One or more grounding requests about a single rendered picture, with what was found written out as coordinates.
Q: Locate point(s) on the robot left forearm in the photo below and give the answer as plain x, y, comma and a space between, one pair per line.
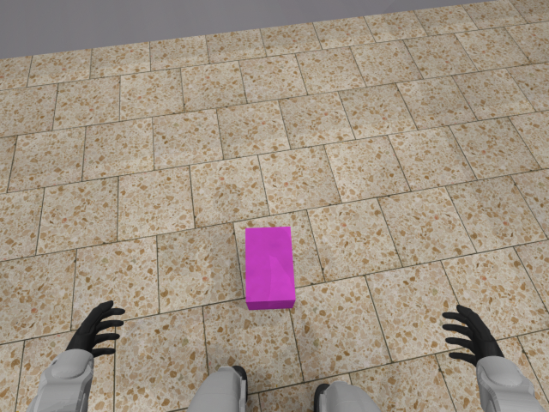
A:
65, 385

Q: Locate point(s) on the robot right hand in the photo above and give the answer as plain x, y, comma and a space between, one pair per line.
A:
483, 344

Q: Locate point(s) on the robot right forearm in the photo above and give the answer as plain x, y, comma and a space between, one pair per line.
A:
503, 387

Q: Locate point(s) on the right robot thigh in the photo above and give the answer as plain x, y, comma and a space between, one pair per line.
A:
346, 398

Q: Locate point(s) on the left robot thigh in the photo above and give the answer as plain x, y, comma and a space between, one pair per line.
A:
220, 392

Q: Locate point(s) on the robot left hand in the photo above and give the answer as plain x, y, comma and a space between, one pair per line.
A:
86, 336

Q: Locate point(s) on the carton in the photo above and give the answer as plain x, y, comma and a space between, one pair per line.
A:
269, 277

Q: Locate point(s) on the robot thigh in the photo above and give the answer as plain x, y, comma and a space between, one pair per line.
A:
346, 398
220, 392

